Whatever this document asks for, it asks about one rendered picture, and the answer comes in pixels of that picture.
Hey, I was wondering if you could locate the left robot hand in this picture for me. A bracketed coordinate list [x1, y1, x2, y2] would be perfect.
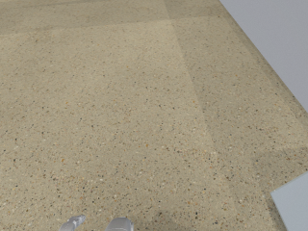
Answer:
[59, 215, 86, 231]

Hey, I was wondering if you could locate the fridge door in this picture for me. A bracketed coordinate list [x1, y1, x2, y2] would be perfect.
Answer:
[271, 173, 308, 231]

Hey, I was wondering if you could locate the left robot thigh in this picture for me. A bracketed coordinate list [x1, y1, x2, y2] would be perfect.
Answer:
[104, 217, 134, 231]

